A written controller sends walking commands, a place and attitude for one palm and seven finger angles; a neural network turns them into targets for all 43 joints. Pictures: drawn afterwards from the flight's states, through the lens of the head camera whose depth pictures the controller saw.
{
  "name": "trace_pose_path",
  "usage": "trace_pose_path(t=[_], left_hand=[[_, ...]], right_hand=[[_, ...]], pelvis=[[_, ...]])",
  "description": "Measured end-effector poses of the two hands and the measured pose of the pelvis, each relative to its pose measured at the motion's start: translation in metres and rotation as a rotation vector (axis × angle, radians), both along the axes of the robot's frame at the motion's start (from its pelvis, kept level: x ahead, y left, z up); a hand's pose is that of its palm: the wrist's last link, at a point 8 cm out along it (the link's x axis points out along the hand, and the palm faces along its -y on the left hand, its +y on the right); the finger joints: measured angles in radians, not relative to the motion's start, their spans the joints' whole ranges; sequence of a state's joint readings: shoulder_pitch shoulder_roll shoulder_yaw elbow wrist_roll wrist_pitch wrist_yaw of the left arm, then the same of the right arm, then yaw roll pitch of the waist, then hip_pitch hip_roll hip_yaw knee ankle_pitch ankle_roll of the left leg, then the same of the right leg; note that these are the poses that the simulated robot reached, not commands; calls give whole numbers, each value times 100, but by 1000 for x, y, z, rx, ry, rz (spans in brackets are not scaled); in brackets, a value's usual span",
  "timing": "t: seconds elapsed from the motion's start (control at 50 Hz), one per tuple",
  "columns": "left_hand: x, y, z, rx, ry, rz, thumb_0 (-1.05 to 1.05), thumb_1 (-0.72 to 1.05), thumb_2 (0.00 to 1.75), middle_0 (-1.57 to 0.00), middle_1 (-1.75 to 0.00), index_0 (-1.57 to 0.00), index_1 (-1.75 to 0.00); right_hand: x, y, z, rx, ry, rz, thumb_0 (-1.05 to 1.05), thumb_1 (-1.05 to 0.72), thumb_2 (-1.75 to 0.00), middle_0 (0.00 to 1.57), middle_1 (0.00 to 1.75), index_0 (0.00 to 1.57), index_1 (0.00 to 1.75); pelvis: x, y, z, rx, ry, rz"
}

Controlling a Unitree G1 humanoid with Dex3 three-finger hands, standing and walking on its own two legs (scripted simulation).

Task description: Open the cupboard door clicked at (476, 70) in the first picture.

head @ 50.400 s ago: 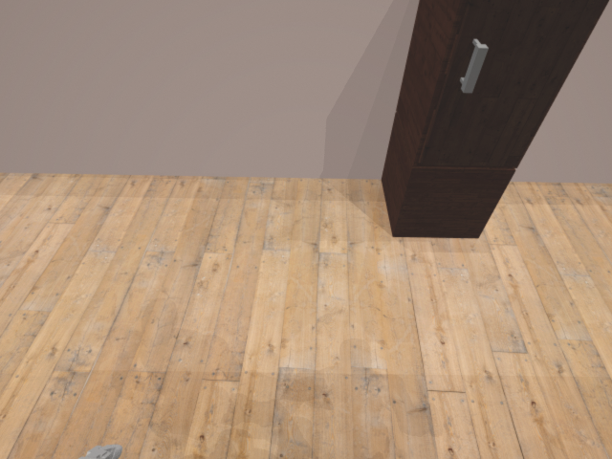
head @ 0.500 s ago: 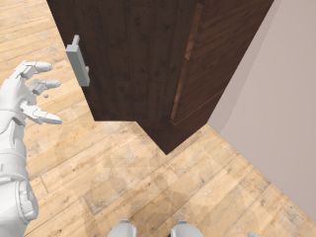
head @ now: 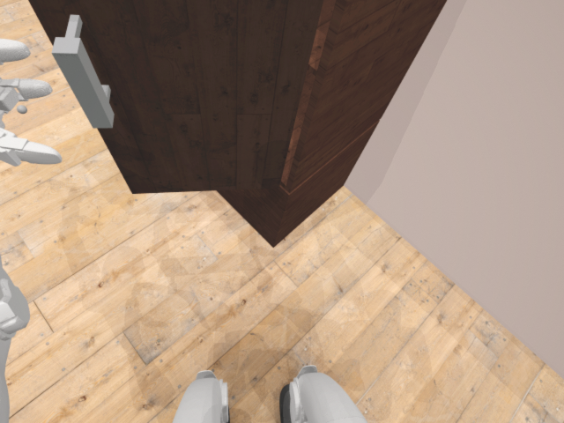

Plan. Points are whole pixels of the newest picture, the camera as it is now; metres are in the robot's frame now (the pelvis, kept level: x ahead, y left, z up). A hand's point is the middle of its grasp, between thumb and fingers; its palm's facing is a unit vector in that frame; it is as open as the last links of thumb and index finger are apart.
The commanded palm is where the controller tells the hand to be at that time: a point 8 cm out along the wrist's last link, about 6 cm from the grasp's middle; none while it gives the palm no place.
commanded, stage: move the hooked fingers beside the handle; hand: left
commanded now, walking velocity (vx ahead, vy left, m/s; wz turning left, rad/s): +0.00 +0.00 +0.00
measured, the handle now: (89, 74) +0.56 +0.23 +0.09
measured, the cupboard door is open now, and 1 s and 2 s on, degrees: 52 52 52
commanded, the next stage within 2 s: slide the fingers in behind the handle in 0.84 s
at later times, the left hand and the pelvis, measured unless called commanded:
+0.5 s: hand (17, 106) +0.50 +0.30 +0.09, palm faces +0.05 -1.00 +0.00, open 14.0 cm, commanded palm +0.49 +0.33 +0.09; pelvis +0.01 +0.01 +0.00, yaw -1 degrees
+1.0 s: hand (23, 112) +0.49 +0.29 +0.09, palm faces +0.05 -1.00 +0.00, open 14.0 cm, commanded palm +0.48 +0.33 +0.09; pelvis +0.01 +0.01 +0.00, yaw +0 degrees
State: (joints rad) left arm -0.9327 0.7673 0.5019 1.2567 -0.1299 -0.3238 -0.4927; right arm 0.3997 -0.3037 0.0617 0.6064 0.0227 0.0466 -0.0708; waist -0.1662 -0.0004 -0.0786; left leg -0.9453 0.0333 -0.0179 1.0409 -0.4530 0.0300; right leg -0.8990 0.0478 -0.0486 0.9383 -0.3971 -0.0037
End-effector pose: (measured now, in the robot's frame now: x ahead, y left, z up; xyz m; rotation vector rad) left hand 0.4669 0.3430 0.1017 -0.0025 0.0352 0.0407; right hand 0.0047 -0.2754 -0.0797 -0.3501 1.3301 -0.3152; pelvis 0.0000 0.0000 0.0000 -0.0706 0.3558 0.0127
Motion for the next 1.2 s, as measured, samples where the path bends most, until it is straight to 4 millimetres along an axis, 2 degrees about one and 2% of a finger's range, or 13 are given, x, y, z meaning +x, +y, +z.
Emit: trace_pose_path(t=[0.14,0.28,0.46,0.64,0.74,0.86,1.0,1.2], left_hand=[[22,-1,-3,-6,16,-3,-1,-50,30,-30,-120,-30,-120],[23,1,-9,-12,17,2,-1,-50,30,-30,-120,-30,-120],[13,14,-12,-1,7,18,-1,-50,30,-30,-120,-29,-120],[13,3,-14,-20,15,-8,-1,-50,30,-30,-120,-30,-120],[11,2,-14,-14,5,11,-1,-50,30,-30,-120,-30,-120],[6,2,-5,-2,-20,11,-1,-50,30,-30,-120,-30,-120],[0,1,-6,-1,11,11,-1,-50,30,-30,-120,-30,-120],[7,-23,-7,-2,-5,-16,-1,-50,30,-30,-120,-30,-120]], right_hand=[[-13,7,1,-1,49,-28,0,-90,-90,20,30,21,30],[-17,18,3,27,70,-55,0,-90,-90,20,30,21,30],[-1,22,2,33,58,-30,0,-90,-90,20,30,21,30],[23,18,2,20,13,11,0,-90,-90,20,30,21,30],[29,17,2,21,-22,14,0,-90,-90,20,30,21,30],[24,17,0,36,-14,7,0,-90,-90,20,30,21,30],[14,15,-2,41,2,4,0,-90,-90,20,30,21,30],[3,8,-4,32,18,-3,0,-90,-90,20,30,21,30]], pelvis=[[3,4,-2,-7,27,-8],[10,8,1,-8,30,-25],[14,12,2,-15,20,-11],[14,13,2,-16,15,2],[13,11,2,-14,9,-4],[12,9,3,-12,1,-5],[8,5,2,-8,-5,0],[4,2,0,-6,-2,4]])
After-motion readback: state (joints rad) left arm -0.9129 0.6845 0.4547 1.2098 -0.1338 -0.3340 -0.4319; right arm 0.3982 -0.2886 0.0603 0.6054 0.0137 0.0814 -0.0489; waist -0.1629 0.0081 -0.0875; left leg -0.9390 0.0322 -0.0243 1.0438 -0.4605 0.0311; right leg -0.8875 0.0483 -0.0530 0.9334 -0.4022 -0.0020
